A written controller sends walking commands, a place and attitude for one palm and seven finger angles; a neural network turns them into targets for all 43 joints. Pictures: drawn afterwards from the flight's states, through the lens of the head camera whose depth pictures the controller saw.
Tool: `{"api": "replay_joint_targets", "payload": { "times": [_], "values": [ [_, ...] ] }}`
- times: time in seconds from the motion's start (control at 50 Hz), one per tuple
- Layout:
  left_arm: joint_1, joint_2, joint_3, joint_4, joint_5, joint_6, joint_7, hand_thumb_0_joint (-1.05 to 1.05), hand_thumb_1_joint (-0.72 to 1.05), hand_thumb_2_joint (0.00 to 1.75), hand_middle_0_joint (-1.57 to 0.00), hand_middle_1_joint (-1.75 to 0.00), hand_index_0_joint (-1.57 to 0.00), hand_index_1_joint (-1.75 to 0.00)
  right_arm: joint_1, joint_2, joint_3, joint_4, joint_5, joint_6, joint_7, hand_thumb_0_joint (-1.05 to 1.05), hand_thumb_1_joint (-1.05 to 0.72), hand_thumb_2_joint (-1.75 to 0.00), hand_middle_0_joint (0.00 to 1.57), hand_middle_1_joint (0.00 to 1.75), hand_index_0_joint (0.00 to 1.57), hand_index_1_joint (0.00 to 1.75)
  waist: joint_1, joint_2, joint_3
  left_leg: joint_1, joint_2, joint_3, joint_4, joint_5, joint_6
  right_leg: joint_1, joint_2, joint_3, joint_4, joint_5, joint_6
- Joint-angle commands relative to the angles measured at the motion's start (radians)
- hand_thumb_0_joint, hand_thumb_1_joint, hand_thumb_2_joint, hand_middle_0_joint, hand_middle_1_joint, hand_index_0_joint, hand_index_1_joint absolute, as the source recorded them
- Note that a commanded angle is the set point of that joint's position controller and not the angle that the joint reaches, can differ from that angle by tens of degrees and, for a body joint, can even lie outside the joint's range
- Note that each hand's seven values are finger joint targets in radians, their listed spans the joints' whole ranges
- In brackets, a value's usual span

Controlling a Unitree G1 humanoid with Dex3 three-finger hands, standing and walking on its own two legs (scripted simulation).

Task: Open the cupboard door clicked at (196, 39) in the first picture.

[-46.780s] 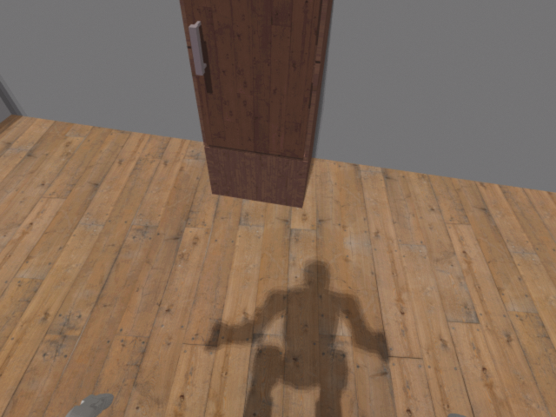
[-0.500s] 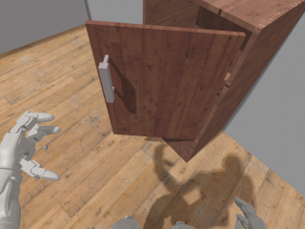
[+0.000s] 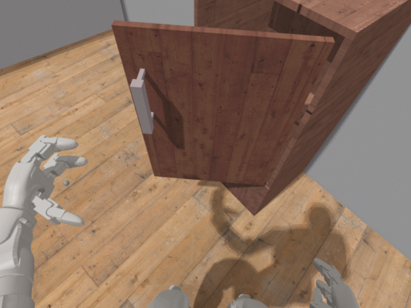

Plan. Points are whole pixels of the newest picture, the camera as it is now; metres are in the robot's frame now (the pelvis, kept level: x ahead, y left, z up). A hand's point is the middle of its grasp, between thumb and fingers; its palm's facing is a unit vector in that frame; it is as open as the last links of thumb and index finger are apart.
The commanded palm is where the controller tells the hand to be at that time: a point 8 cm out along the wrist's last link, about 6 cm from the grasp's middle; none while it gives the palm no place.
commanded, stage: move the hooked fingers beside the handle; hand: left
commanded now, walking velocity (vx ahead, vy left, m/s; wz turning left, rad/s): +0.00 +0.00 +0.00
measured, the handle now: (145, 102) +0.55 +0.18 +0.04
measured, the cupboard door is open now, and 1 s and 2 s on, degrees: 45 45 45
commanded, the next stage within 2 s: none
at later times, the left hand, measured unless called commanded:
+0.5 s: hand (86, 152) +0.39 +0.26 +0.05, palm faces -0.01 -1.00 -0.04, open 14.0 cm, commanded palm +0.37 +0.31 +0.05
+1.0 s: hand (108, 125) +0.46 +0.24 +0.05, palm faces -0.02 -1.00 -0.02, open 14.0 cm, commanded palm +0.44 +0.29 +0.05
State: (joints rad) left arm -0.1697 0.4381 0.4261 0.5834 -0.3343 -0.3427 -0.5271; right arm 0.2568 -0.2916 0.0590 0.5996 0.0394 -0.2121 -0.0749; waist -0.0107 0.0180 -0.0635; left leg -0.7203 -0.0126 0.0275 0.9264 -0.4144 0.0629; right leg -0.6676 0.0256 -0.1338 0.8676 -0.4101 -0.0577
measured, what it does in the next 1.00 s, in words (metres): stands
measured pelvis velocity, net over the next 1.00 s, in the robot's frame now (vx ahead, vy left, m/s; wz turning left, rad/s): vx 0.01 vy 0.01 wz -0.05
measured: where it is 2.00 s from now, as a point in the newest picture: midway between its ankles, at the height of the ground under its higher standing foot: outside the picture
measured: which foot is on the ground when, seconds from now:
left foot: down 0.00-1.00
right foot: down 0.00-1.00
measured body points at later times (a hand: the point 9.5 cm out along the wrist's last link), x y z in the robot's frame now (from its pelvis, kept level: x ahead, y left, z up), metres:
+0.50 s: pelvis +0.01 +0.00 +0.00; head +0.10 +0.01 +0.44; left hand +0.38 +0.32 +0.06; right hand +0.09 -0.27 -0.11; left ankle +0.02 +0.08 -0.69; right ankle +0.01 -0.09 -0.69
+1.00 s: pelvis +0.01 +0.01 -0.01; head +0.12 +0.02 +0.42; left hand +0.46 +0.29 +0.05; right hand +0.04 -0.26 -0.12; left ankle +0.02 +0.08 -0.69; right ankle +0.01 -0.09 -0.69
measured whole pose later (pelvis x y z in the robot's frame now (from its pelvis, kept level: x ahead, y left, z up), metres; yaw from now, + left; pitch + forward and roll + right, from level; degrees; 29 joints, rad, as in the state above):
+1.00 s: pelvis +0.01 +0.01 -0.01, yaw -3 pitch +19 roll -3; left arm -0.65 0.53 0.45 1.04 -0.18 -0.40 -0.42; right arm 0.37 -0.29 0.05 0.62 0.02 -0.01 -0.03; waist -0.11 0.02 -0.10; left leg -0.87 0.01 0.06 0.99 -0.45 0.08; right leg -0.82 0.04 -0.10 0.92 -0.42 -0.05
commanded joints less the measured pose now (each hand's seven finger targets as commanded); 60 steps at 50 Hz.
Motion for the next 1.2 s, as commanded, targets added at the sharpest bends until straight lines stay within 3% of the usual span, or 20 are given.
{"api": "replay_joint_targets", "payload": {
  "times": [0.0,0.16,0.22,0.24,0.3,0.4,0.44,0.48,0.52,0.64,0.7,0.76,0.8,0.86,0.92,0.94,1.0,1.04,1.1,1.18],
  "values": [
    [-0.313,0.299,0.078,-0.173,-0.017,-0.065,-0.006,0.0,-0.5,0.3,-0.3,-1.2,-0.3,-1.2,0.047,-0.16,-0.073,-0.103,0.002,-0.035,-0.019,0.0,-0.9,-0.9,0.2,0.3,0.2,0.3,-0.028,0.096,-0.33,0.201,0.018,-0.094,-0.118,0.258,-0.036,0.107,-0.012,0.122,-0.1,0.202,0.02],
    [-0.305,0.318,0.107,-0.089,-0.008,-0.048,0.016,0.0,-0.5,0.3,-0.3,-1.2,-0.3,-1.2,0.072,-0.162,-0.079,-0.119,0.002,-0.001,-0.003,0.0,-0.9,-0.9,0.2,0.3,0.2,0.3,-0.012,0.056,-0.351,0.157,0.018,-0.079,-0.115,0.298,-0.033,0.143,-0.013,0.126,-0.091,0.265,0.028],
    [-0.349,0.315,0.095,-0.092,0.004,-0.054,0.03,0.0,-0.5,0.3,-0.3,-1.2,-0.3,-1.2,0.087,-0.162,-0.082,-0.115,0.0,0.012,0.003,0.0,-0.9,-0.9,0.2,0.3,0.2,0.3,-0.026,0.066,-0.365,0.168,0.02,-0.076,-0.11,0.321,-0.031,0.13,-0.01,0.125,-0.084,0.286,0.03],
    [-0.326,0.343,0.131,-0.073,0.003,-0.056,0.037,0.0,-0.5,0.3,-0.3,-1.2,-0.3,-1.2,0.096,-0.165,-0.086,-0.115,-0.001,0.018,0.005,0.0,-0.9,-0.9,0.2,0.3,0.2,0.3,-0.015,0.058,-0.364,0.157,0.02,-0.074,-0.108,0.33,-0.032,0.144,-0.01,0.128,-0.084,0.298,0.03],
    [-0.369,0.358,0.134,-0.059,0.009,-0.072,0.041,0.0,-0.5,0.3,-0.3,-1.2,-0.3,-1.2,0.105,-0.169,-0.086,-0.107,-0.001,0.033,0.006,0.0,-0.9,-0.9,0.2,0.3,0.2,0.3,-0.03,0.035,-0.359,0.135,0.022,-0.069,-0.1,0.316,-0.027,0.145,-0.008,0.134,-0.082,0.299,0.032],
    [-0.506,0.294,0.05,-0.042,0.026,-0.101,0.028,0.0,-0.5,0.3,-0.3,-1.2,-0.3,-1.2,0.118,-0.163,-0.088,-0.091,-0.001,0.045,0.001,0.0,-0.9,-0.9,0.2,0.3,0.2,0.3,-0.064,0.116,-0.371,0.203,0.027,-0.081,-0.095,0.308,-0.028,0.061,-0.004,0.128,-0.079,0.25,0.027],
    [-0.515,0.325,0.072,-0.005,0.033,-0.101,0.031,0.0,-0.5,0.3,-0.3,-1.2,-0.3,-1.2,0.135,-0.171,-0.091,-0.077,-0.004,0.052,0.001,0.0,-0.9,-0.9,0.2,0.3,0.2,0.3,-0.059,0.11,-0.392,0.221,0.031,-0.091,-0.095,0.328,-0.035,0.052,-0.002,0.121,-0.076,0.251,0.028],
    [-0.564,0.298,0.041,0.042,0.038,-0.093,0.033,0.0,-0.5,0.3,-0.3,-1.2,-0.3,-1.2,0.138,-0.171,-0.088,-0.068,-0.002,0.061,0.001,0.0,-0.9,-0.9,0.2,0.3,0.2,0.3,-0.074,0.082,-0.366,0.213,0.034,-0.1,-0.097,0.312,-0.035,0.021,-0.002,0.113,-0.076,0.232,0.029],
    [-0.589,0.35,0.08,0.09,0.05,-0.087,0.045,0.0,-0.5,0.3,-0.3,-1.2,-0.3,-1.2,0.15,-0.178,-0.087,-0.062,-0.004,0.072,0.001,0.0,-0.9,-0.9,0.2,0.3,0.2,0.3,-0.066,0.076,-0.368,0.188,0.033,-0.098,-0.093,0.308,-0.034,0.028,-0.002,0.115,-0.069,0.233,0.027],
    [-0.684,0.383,0.089,0.143,0.088,-0.102,0.085,0.0,-0.5,0.3,-0.3,-1.2,-0.3,-1.2,0.174,-0.178,-0.084,-0.068,-0.012,0.104,0.012,0.0,-0.9,-0.9,0.2,0.3,0.2,0.3,-0.064,0.101,-0.414,0.199,0.034,-0.103,-0.076,0.351,-0.041,0.011,0.002,0.111,-0.042,0.25,0.027],
    [-0.75,0.358,0.055,0.163,0.1,-0.117,0.096,0.0,-0.5,0.3,-0.3,-1.2,-0.3,-1.2,0.184,-0.178,-0.085,-0.067,-0.015,0.12,0.019,0.0,-0.9,-0.9,0.2,0.3,0.2,0.3,-0.086,0.092,-0.419,0.217,0.041,-0.114,-0.065,0.365,-0.044,-0.025,0.008,0.103,-0.032,0.24,0.026],
    [-0.763,0.341,0.043,0.205,0.104,-0.118,0.096,0.0,-0.5,0.3,-0.3,-1.2,-0.3,-1.2,0.194,-0.179,-0.085,-0.064,-0.015,0.138,0.025,0.0,-0.9,-0.9,0.2,0.3,0.2,0.3,-0.088,0.104,-0.429,0.224,0.042,-0.112,-0.062,0.362,-0.045,-0.038,0.01,0.106,-0.034,0.238,0.028],
    [-0.784,0.372,0.066,0.232,0.106,-0.118,0.097,0.0,-0.5,0.3,-0.3,-1.2,-0.3,-1.2,0.205,-0.185,-0.087,-0.06,-0.016,0.151,0.025,0.0,-0.9,-0.9,0.2,0.3,0.2,0.3,-0.091,0.078,-0.429,0.202,0.041,-0.111,-0.055,0.367,-0.04,-0.028,0.013,0.106,-0.031,0.248,0.026],
    [-0.802,0.354,0.05,0.233,0.117,-0.116,0.099,0.0,-0.5,0.3,-0.3,-1.2,-0.3,-1.2,0.22,-0.182,-0.089,-0.057,-0.019,0.169,0.03,0.0,-0.9,-0.9,0.2,0.3,0.2,0.3,-0.088,0.121,-0.47,0.251,0.046,-0.118,-0.05,0.431,-0.05,-0.049,0.013,0.102,-0.025,0.267,0.028],
    [-0.845,0.399,0.075,0.245,0.122,-0.123,0.105,0.0,-0.5,0.3,-0.3,-1.2,-0.3,-1.2,0.232,-0.187,-0.088,-0.053,-0.02,0.187,0.032,0.0,-0.9,-0.9,0.2,0.3,0.2,0.3,-0.098,0.092,-0.468,0.225,0.047,-0.112,-0.04,0.427,-0.044,-0.041,0.02,0.107,-0.023,0.277,0.031],
    [-0.823,0.421,0.099,0.278,0.126,-0.122,0.11,0.0,-0.5,0.3,-0.3,-1.2,-0.3,-1.2,0.235,-0.187,-0.088,-0.054,-0.021,0.193,0.032,0.0,-0.9,-0.9,0.2,0.3,0.2,0.3,-0.087,0.082,-0.45,0.194,0.043,-0.109,-0.043,0.394,-0.043,-0.027,0.02,0.109,-0.024,0.266,0.029],
    [-0.918,0.372,0.044,0.256,0.133,-0.137,0.116,0.0,-0.5,0.3,-0.3,-1.2,-0.3,-1.2,0.233,-0.179,-0.085,-0.054,-0.022,0.201,0.033,0.0,-0.9,-0.9,0.2,0.3,0.2,0.3,-0.111,0.143,-0.447,0.216,0.043,-0.109,-0.034,0.404,-0.041,-0.069,0.021,0.108,-0.018,0.259,0.025],
    [-0.902,0.419,0.081,0.266,0.139,-0.144,0.121,0.0,-0.5,0.3,-0.3,-1.2,-0.3,-1.2,0.249,-0.187,-0.089,-0.044,-0.026,0.211,0.035,0.0,-0.9,-0.9,0.2,0.3,0.2,0.3,-0.101,0.151,-0.482,0.245,0.048,-0.116,-0.032,0.432,-0.05,-0.066,0.024,0.108,-0.018,0.266,0.026],
    [-0.954,0.363,0.031,0.298,0.144,-0.142,0.124,0.0,-0.5,0.3,-0.3,-1.2,-0.3,-1.2,0.254,-0.18,-0.084,-0.037,-0.026,0.219,0.036,0.0,-0.9,-0.9,0.2,0.3,0.2,0.3,-0.126,0.138,-0.464,0.235,0.049,-0.119,-0.023,0.425,-0.043,-0.094,0.025,0.104,-0.016,0.259,0.027],
    [-0.991,0.448,0.074,0.405,0.16,-0.113,0.135,0.0,-0.5,0.3,-0.3,-1.2,-0.3,-1.2,0.265,-0.198,-0.079,-0.03,-0.025,0.231,0.03,0.0,-0.9,-0.9,0.2,0.3,0.2,0.3,-0.142,0.075,-0.414,0.109,0.043,-0.107,-0.019,0.304,-0.027,-0.078,0.021,0.117,-0.02,0.22,0.033]
  ]
}}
